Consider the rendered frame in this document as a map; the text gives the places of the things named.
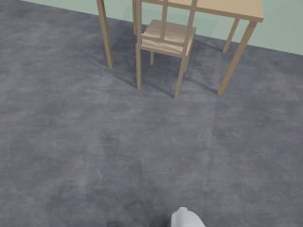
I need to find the right robot shin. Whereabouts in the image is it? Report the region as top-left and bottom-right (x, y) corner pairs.
(177, 207), (187, 211)

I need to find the right robot thigh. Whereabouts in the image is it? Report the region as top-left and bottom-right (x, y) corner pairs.
(170, 210), (205, 227)

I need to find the table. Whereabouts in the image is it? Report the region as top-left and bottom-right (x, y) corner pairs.
(96, 0), (264, 96)

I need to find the chair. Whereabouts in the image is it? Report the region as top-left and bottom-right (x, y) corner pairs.
(135, 0), (198, 99)

